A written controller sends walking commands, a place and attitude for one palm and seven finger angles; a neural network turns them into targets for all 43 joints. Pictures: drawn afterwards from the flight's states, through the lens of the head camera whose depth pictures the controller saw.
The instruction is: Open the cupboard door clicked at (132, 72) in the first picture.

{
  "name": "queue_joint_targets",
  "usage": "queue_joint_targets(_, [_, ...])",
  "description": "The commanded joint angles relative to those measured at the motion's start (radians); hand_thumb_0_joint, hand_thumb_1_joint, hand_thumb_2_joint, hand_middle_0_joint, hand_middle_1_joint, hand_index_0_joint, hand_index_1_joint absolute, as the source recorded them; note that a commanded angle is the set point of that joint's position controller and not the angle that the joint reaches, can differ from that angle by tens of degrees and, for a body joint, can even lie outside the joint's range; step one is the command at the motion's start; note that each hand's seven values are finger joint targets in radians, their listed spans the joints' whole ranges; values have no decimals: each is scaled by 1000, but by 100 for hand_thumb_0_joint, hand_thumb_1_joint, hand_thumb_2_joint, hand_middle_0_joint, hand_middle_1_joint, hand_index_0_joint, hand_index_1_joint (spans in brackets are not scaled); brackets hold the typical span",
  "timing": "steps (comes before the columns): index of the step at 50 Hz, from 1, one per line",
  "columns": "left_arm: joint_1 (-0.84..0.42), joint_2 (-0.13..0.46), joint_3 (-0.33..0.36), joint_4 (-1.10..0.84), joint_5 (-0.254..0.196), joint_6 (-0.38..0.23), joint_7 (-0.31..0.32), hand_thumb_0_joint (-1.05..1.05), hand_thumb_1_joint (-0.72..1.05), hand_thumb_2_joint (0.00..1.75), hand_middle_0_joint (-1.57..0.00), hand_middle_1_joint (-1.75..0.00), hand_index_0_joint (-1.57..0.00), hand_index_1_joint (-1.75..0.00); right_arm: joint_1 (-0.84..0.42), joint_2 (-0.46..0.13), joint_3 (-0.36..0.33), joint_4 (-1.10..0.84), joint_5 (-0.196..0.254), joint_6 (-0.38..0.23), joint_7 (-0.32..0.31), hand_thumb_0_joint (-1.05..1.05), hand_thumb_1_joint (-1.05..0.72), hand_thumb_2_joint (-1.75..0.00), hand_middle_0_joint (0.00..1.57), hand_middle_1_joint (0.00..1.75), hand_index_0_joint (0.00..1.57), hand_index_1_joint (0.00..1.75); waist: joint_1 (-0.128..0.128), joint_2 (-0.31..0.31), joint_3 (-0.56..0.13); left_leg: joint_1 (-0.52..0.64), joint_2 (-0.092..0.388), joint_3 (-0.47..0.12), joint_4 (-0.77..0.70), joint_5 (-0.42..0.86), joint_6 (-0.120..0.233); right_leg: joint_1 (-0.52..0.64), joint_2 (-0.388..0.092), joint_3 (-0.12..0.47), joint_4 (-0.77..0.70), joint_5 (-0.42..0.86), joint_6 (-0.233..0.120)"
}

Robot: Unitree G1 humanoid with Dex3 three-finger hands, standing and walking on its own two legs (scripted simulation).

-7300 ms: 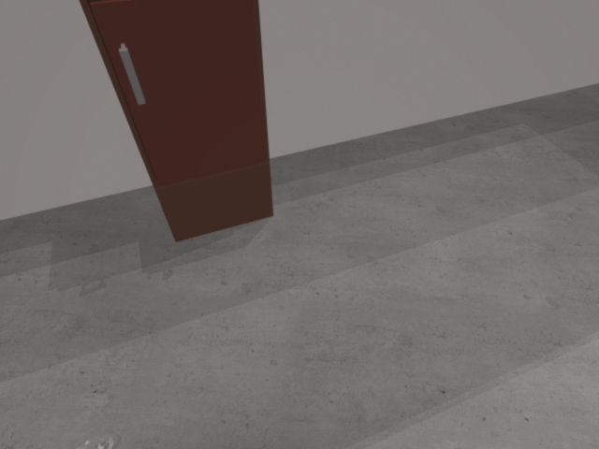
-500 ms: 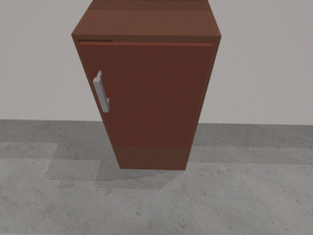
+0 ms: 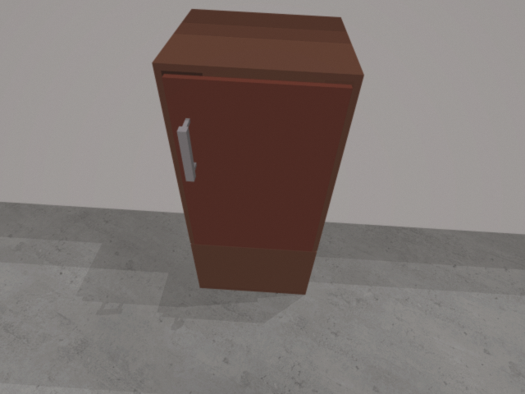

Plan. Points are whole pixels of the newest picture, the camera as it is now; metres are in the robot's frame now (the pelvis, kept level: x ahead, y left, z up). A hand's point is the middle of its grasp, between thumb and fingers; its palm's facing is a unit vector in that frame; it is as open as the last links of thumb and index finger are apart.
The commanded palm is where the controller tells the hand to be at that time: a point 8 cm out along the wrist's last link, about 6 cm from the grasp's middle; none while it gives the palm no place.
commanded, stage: come to a stop and stand still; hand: left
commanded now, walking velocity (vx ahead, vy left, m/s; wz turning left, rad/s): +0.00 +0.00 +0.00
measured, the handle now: (188, 150) +0.65 +0.22 +0.00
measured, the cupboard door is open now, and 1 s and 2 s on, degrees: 0 0 0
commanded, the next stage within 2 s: look again from close up in 0.22 s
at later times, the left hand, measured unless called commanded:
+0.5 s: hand out of the picture -0.04 +0.16 -0.18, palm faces +0.06 -0.99 -0.12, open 7.4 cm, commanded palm none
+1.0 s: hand out of the picture -0.03 +0.17 -0.17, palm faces +0.06 -0.99 -0.16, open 7.4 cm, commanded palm none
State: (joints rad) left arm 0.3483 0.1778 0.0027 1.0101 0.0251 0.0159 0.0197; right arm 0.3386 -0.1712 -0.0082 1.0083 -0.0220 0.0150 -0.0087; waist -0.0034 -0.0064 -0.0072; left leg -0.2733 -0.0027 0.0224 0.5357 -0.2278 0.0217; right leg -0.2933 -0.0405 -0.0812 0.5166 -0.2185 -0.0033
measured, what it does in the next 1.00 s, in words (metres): stands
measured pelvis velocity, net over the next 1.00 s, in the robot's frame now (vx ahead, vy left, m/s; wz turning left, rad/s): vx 0.00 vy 0.01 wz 0.02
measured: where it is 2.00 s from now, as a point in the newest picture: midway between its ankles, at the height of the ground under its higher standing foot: outside the picture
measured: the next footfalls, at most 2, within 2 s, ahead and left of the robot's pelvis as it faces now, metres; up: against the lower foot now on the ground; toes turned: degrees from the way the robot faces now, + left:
left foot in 1.66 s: +0.19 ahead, +0.12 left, +0.00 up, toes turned +5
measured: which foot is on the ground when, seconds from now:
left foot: down 0.00-1.00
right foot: down 0.00-1.00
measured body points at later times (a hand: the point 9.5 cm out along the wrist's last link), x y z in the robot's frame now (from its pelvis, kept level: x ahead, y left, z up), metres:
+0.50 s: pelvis -0.02 +0.01 +0.00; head -0.03 +0.02 +0.45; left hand -0.04 +0.21 -0.17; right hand -0.02 -0.20 -0.16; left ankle +0.04 +0.11 -0.73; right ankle +0.06 -0.12 -0.73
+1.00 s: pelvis +0.00 +0.01 +0.00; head -0.01 +0.02 +0.45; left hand -0.03 +0.22 -0.16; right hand +0.00 -0.20 -0.16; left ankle +0.04 +0.11 -0.73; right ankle +0.06 -0.12 -0.73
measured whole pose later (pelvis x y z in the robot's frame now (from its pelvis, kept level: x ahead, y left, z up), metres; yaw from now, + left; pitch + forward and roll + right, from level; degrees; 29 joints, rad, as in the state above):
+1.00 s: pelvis +0.00 +0.01 +0.00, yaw +1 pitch -2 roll +0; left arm 0.38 0.13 0.01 1.07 0.03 -0.01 0.02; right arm 0.33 -0.12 -0.01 1.08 -0.01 0.00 -0.02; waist 0.01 -0.01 0.00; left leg -0.27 -0.03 0.02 0.50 -0.21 0.03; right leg -0.29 -0.03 -0.04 0.48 -0.18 0.01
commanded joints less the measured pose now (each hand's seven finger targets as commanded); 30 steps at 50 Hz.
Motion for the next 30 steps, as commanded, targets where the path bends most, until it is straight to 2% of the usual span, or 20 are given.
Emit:
queue_joint_targets(1, [19,91,24,-44,-6,-22,8,0,90,90,-20,-30,-20,-30,43,-91,-17,-30,-2,-24,-7,0,-90,-90,20,30,20,30,-5,-3,105,-129,71,-115,-181,-261,21,-22,-67,133,-165,-301,-31])
queue_joint_targets(5, [56,70,21,-13,-7,-27,8,0,90,90,-20,-30,-20,-30,53,-83,-15,-5,1,-29,-11,0,-90,-90,20,30,20,30,4,14,87,-145,83,-128,-203,-257,24,29,-59,123,-147,-239,-29])
queue_joint_targets(8, [71,55,19,5,-6,-28,10,0,90,90,-20,-30,-20,-30,56,-78,-13,13,3,-33,-13,0,-90,-90,20,30,20,30,10,33,101,-174,90,-145,-226,-279,25,52,-54,112,-131,-203,-26])
queue_joint_targets(10, [82,52,16,14,-5,-29,11,0,90,90,-20,-30,-20,-30,59,-74,-13,20,4,-32,-13,0,-90,-90,20,30,20,30,13,20,112,-181,89,-146,-229,-277,26,54,-55,111,-133,-199,-27])
queue_joint_targets(14, [94,41,18,26,-4,-28,12,0,90,90,-20,-30,-20,-30,66,-65,-16,31,3,-27,-14,0,-90,-90,20,30,20,30,11,18,124,-191,82,-141,-222,-309,23,33,-53,124,-141,-243,-25])
queue_joint_targets(15, [96,38,19,28,-3,-28,13,0,90,90,-20,-30,-20,-30,71,-62,-17,32,3,-27,-15,0,-90,-90,20,30,20,30,11,5,117,-181,83,-145,-223,-299,24,34,-51,119,-139,-235,-25])
queue_joint_targets(21, [95,24,19,30,-1,-30,13,0,90,90,-20,-30,-20,-30,62,-51,-20,35,3,-27,-16,0,-90,-90,20,30,20,30,8,16,130,-179,81,-145,-218,-307,21,7,-48,128,-142,-241,-24])
queue_joint_targets(25, [99,22,21,28,0,-30,12,0,90,90,-20,-30,-20,-30,51,-48,-22,31,3,-27,-16,0,-90,-90,20,30,20,30,10,12,133,-173,77,-141,-210,-298,20,-7,-51,138,-150,-250,-24])
queue_joint_targets(28, [95,22,24,25,-1,-33,11,0,90,90,-20,-30,-20,-30,53,-44,-22,32,2,-27,-15,0,-90,-90,20,30,20,30,5,-26,113,-149,65,-122,-177,-257,18,-20,-63,158,-167,-270,-28])
queue_joint_targets(30, [84,25,24,20,-2,-33,12,0,90,90,-20,-30,-20,-30,60,-41,-20,35,3,-29,-15,0,-90,-90,20,30,20,30,-2,-10,111,-128,68,-127,-183,-247,17,-37,-63,155,-169,-272,-30])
